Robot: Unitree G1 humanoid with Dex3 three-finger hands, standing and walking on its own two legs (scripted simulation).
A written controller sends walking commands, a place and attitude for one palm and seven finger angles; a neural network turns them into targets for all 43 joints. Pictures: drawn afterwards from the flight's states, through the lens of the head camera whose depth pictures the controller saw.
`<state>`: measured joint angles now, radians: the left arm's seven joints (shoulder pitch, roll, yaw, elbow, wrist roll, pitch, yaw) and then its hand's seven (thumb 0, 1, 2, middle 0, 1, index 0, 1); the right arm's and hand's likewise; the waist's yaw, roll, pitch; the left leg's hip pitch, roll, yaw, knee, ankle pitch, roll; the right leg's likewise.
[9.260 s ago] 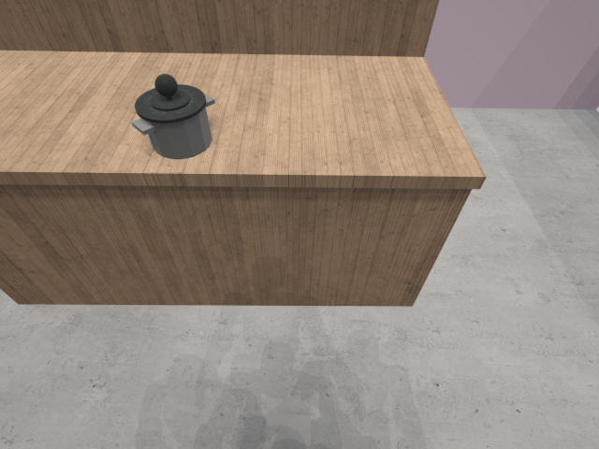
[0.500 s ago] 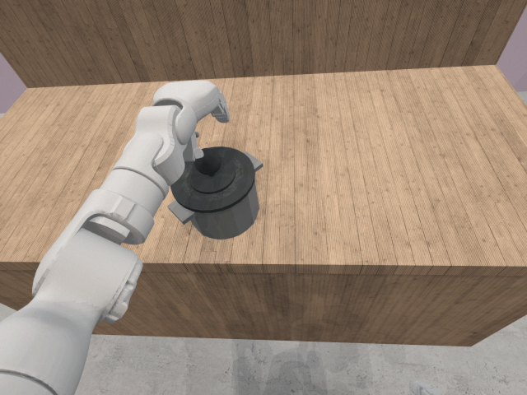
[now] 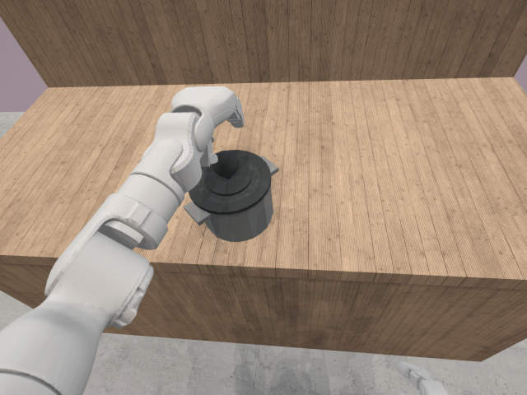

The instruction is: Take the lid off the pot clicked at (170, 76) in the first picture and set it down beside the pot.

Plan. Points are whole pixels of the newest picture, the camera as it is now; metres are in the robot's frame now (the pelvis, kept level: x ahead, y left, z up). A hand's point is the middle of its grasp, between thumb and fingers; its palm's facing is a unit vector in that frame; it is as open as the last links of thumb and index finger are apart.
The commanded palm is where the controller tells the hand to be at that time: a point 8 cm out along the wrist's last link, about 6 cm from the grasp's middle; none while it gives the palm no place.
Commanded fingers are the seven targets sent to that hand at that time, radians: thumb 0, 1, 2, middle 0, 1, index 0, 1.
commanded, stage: move the open hand above the knob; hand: left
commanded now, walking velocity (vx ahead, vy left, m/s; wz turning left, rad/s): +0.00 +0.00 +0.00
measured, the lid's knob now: (225, 163) +0.49 +0.07 +0.07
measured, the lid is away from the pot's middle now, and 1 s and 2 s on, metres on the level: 0.00 0.00 0.01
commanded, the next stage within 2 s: lower the open fingers around the knob in 0.18 s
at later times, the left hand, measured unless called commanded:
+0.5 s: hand (217, 148) +0.46 +0.07 +0.14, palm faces -0.28 +0.00 -0.96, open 10.3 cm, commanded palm +0.44 +0.08 +0.19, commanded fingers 0.00 -0.33 1.43 -0.82 -0.08 -0.82 -0.08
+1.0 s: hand (213, 164) +0.46 +0.08 +0.10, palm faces -0.31 +0.00 -0.95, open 10.3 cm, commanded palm +0.45 +0.08 +0.16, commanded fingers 0.00 -0.33 1.43 -0.82 -0.08 -0.82 -0.08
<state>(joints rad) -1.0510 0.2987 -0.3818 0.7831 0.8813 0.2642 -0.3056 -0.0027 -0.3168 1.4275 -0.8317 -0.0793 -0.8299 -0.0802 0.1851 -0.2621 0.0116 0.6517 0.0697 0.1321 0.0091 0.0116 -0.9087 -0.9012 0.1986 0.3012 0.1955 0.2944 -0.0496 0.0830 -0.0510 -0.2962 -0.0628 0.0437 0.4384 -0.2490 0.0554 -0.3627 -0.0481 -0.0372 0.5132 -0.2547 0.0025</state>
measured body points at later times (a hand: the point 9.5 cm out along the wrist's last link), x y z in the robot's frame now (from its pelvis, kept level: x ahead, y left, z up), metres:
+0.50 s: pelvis -0.01 -0.01 +0.00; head +0.02 -0.05 +0.45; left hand +0.46 +0.07 +0.19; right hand +0.11 -0.26 -0.14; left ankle -0.02 +0.09 -0.74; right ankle +0.00 -0.12 -0.74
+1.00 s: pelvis +0.00 -0.01 +0.00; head +0.04 -0.04 +0.45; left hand +0.47 +0.08 +0.16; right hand +0.10 -0.26 -0.14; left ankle -0.02 +0.09 -0.74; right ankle +0.00 -0.12 -0.74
